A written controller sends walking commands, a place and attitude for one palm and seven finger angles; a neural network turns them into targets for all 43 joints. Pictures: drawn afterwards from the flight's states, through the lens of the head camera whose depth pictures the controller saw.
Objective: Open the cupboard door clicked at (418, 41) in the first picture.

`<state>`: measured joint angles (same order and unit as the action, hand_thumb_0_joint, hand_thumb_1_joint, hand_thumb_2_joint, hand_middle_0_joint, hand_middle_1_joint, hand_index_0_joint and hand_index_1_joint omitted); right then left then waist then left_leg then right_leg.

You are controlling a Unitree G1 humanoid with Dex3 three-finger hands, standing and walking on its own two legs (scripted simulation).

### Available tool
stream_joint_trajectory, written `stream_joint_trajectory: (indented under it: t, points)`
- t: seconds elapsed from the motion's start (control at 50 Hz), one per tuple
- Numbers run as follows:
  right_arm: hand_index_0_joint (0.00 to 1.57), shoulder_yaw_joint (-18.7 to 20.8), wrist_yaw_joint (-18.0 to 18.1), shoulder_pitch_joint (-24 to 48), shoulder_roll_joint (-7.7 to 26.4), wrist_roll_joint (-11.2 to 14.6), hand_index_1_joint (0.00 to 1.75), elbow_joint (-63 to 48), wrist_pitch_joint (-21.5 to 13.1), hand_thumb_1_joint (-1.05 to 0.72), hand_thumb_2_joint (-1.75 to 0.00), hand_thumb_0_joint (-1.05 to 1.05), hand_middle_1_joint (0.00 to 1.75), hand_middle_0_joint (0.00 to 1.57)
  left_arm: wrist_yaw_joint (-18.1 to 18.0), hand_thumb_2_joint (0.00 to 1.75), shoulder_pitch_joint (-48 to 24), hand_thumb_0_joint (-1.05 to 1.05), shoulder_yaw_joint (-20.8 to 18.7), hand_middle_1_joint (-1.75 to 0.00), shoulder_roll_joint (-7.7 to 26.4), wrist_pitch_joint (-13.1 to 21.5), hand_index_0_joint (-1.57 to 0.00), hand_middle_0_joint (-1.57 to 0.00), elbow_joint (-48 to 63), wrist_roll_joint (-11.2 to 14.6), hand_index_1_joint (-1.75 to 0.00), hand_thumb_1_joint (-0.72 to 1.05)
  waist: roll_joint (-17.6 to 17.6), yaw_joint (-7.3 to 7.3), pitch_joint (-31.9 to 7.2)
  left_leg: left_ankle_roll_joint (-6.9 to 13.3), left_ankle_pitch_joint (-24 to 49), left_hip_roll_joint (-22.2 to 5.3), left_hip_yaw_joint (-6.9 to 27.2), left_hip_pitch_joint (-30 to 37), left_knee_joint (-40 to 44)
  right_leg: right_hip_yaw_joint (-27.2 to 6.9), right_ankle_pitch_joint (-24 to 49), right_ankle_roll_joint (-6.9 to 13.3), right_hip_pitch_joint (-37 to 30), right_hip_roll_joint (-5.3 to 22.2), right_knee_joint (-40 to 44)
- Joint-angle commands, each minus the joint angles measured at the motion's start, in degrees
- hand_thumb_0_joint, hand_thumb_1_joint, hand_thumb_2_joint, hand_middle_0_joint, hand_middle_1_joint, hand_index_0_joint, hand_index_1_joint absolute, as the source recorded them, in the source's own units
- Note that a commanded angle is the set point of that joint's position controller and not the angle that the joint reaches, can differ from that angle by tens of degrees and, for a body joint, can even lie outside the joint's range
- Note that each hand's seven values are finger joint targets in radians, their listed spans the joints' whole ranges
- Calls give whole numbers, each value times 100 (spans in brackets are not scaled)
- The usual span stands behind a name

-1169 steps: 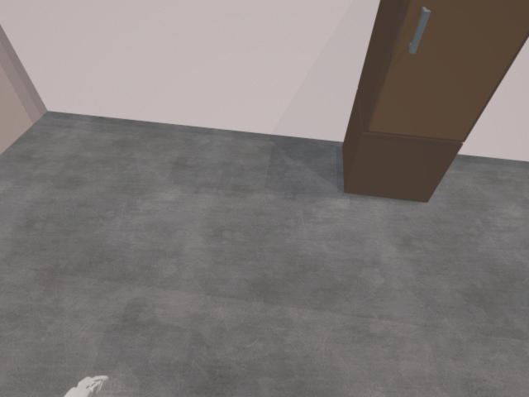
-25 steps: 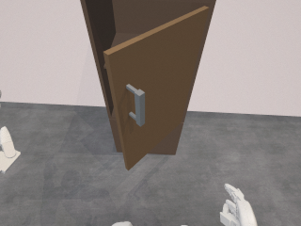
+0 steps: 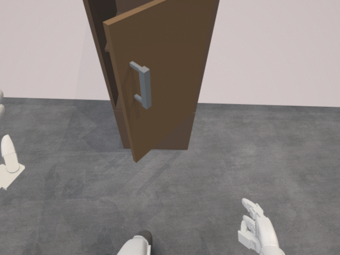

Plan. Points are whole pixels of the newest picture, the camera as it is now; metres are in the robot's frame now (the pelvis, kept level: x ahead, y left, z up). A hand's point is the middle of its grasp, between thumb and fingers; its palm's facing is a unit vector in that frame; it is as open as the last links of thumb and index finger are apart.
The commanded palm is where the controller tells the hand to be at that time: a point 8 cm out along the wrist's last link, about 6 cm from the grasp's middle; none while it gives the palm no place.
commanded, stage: stop stepping back and stand still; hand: left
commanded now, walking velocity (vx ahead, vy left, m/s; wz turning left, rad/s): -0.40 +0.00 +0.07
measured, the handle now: (140, 86) +0.50 +0.13 +0.09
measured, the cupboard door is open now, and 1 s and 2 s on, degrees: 49 49 49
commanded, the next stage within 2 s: let the arm hang, fingers relaxed in 1.40 s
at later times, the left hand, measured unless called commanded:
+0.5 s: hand out of the picture +0.13 +0.24 +0.18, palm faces +0.43 -0.75 -0.50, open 7.4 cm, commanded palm +0.08 +0.27 +0.19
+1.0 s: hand out of the picture +0.11 +0.29 +0.17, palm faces +0.45 -0.76 -0.46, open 7.4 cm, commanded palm +0.06 +0.32 +0.19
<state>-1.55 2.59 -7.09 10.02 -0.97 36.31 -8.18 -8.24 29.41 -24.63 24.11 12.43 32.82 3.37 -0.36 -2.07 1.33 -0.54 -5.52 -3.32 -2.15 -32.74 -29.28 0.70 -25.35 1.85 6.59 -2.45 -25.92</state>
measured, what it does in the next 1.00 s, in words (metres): steps on the spot: left foot, then right foot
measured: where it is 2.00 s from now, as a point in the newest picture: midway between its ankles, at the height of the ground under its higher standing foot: outside the picture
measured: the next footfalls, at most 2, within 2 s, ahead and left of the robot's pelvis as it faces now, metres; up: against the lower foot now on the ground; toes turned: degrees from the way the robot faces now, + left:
left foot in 0.14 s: +0.06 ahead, +0.08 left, +0.00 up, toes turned +2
right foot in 0.38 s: +0.00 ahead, -0.10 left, +0.00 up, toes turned -1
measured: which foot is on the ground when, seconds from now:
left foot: up 0.00-0.12, down 0.14-0.42, up 0.44-0.70, down 0.72-1.00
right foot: down 0.00-0.16, up 0.18-0.36, down 0.38-1.00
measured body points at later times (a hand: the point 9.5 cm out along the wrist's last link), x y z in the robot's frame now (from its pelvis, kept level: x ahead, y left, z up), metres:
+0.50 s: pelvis -0.05 -0.03 +0.01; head -0.06 -0.03 +0.46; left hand +0.10 +0.28 +0.20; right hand +0.10 -0.26 -0.08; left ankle -0.03 +0.09 -0.68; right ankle -0.04 -0.10 -0.72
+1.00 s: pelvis -0.07 +0.01 +0.01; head -0.08 +0.01 +0.46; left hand +0.08 +0.32 +0.20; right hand +0.11 -0.21 -0.06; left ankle -0.09 +0.12 -0.72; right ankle -0.04 -0.10 -0.72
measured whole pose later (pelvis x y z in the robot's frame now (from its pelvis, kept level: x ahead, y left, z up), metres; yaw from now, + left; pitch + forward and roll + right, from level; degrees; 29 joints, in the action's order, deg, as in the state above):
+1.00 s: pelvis -0.07 +0.01 +0.01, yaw +2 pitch -1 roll +0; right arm -1.1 3.5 -11.4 11.4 -0.3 34.6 -7.7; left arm -7.9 31.0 -23.4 22.6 12.7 24.3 1.9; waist -0.1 -0.4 0.5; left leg 0.7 -16.2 -0.9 -4.0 -10.6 -28.0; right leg 4.2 -11.3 0.7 14.5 0.9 -27.0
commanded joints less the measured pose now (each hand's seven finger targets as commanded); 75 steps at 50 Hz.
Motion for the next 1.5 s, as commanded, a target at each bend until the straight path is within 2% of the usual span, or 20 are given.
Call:
stream_joint_trajectory:
  t: [0.0,0.02,0.08,0.1,0.12,0.14,0.18,0.24,0.3,0.34,0.36,0.4,0.42,0.52,0.64,0.72,0.78,1.02,1.46,1.48]
  points:
    - [20,262,136,547,696,165,30,-881,-215,-90,-90,0,30,20,-78,90,-400,0,-1097,-30,1659,459,-20,-20,1134,-80,-30,90,-1393,-60,-1210,-111,-2101,584,73,255,-2356,-883,7208,273,-314,1879,302]
    - [20,281,195,408,687,183,30,-1004,-155,-90,-90,0,30,20,-70,90,90,0,-1264,-30,1646,275,-20,-20,865,-99,-30,90,-1597,37,-1164,-59,-1845,444,-23,221,-1978,-448,7618,146,-666,1709,-126]
    - [20,126,288,373,751,134,30,-934,-19,-90,-90,0,30,20,-48,90,505,0,-930,-30,1117,94,-20,-20,830,5,-30,90,99,313,-1186,50,270,683,-404,1820,-61,81,6132,-6,-64,1005,-672]
    - [20,212,287,300,906,163,30,-908,-45,-90,-90,0,30,20,-37,90,495,0,-803,-30,1032,45,-20,-20,959,82,-30,90,748,349,-1312,177,1930,268,-56,2680,480,269,4847,-220,403,810,-1156]
    - [20,287,238,85,1043,136,30,-926,-112,-90,-90,0,30,20,-57,90,494,0,-787,-30,1076,76,-20,-20,1156,82,-30,90,1368,259,-1475,511,3827,-537,902,3433,491,233,1997,-339,1136,397,-1728]
    - [20,356,153,-183,1033,119,30,-908,-186,-90,-90,0,30,20,-58,90,462,0,-734,-30,1076,101,-20,-20,1055,51,-30,90,1362,205,-1464,753,4034,-1041,1474,3545,686,-52,-393,-292,1478,188,-2102]
    - [20,399,130,-193,1009,72,30,-901,-288,-90,-90,0,30,20,-73,90,404,0,-746,-30,1021,71,-20,-20,765,2,-30,90,924,188,-911,809,2137,-1119,1761,2875,1249,-43,-823,-275,1570,97,-1986]
    - [20,350,148,-191,952,69,30,-937,-350,-90,-90,0,30,20,-123,90,458,0,-761,-30,1092,11,-20,-20,992,-51,-30,90,1043,271,-860,590,1244,-840,1432,2402,1382,83,76,-301,1054,211,-1535]
    - [20,314,182,41,959,69,30,-1056,-295,-90,-90,0,30,20,-149,90,667,0,-915,-30,1212,-5,-20,-20,931,-54,-30,90,1048,206,-589,501,-2046,-585,1013,849,2089,365,310,-257,-189,169,-814]
    - [20,314,203,54,921,77,30,-1105,-214,-90,-90,0,30,20,-158,90,643,0,-813,-30,1059,64,-20,-20,748,-135,-30,90,1046,229,-342,339,-2892,-365,807,36,1882,416,544,-169,-823,222,-232]
    - [20,333,197,68,900,57,30,-1105,-153,-90,-90,0,30,20,-150,90,538,0,-804,-30,1113,96,-20,-20,606,-173,-30,90,547,243,-209,240,-2705,-117,622,70,1180,-26,268,-23,-518,513,369]
    - [20,446,175,20,958,25,30,-1017,-52,-90,-90,0,30,20,-127,90,146,0,-801,-30,1245,147,-20,-20,605,-164,-30,90,-1127,221,-161,10,-1954,446,368,868,-1783,-2543,-1901,720,1531,2200,2052]
    - [20,446,195,-56,927,20,30,-813,-58,-90,-90,0,30,20,-119,90,-104,0,-618,-30,1076,167,-20,-20,488,-167,-30,90,-1139,227,20,3,-1844,403,380,771,-2795,-2718,-1972,766,1909,2342,2175]
    - [20,327,268,-99,812,37,30,-659,-159,-90,-90,0,30,20,-110,90,-634,0,-414,-30,941,359,-20,-20,-83,-288,-30,90,-185,307,-196,71,-1176,128,65,932,-1835,-1097,67,449,1207,1717,1481]
    - [20,351,247,-217,823,32,30,-706,-273,-90,-90,0,30,20,-212,90,-240,0,-522,-30,929,361,-20,-20,192,-266,-30,90,-485,170,-491,276,-1081,284,-148,1669,411,-933,1275,189,162,1574,983]
    - [20,435,196,-172,965,79,30,-926,-237,-90,-90,0,30,20,-206,90,101,0,-697,-30,1015,422,-20,-20,674,-167,-30,90,392,145,-972,314,1155,-339,493,2235,648,-298,2842,-144,-157,770,-97]
    - [20,408,143,-201,898,104,30,-926,-192,-90,-90,0,30,20,-162,90,249,0,-715,-30,984,386,-20,-20,561,-185,-30,90,529,236,-1013,157,1523,-139,118,2078,351,-198,3872,-99,-326,775,-278]
    - [20,309,157,-50,885,72,30,-964,-226,-90,-90,0,30,20,-62,90,-423,0,-429,-30,763,295,-20,-20,267,-185,-30,90,496,192,-140,215,-1167,-187,398,1254,1288,-144,1505,-240,82,465,247]
    - [20,378,170,-144,901,74,30,-945,-290,-90,-90,0,30,20,-85,90,-50,0,-505,-30,733,365,-20,-20,274,-198,-30,90,378,163,-451,95,-843,-65,368,1268,1261,-37,1946,-234,-252,453,320]
    - [20,651,-325,192,1985,135,30,586,-374,-90,-90,0,30,20,677,90,-545,0,1873,-30,-102,-530,-20,-20,-4212,-570,-30,90,448,487,259,216,311,-222,721,965,335,114,2296,-65,944,855,-412]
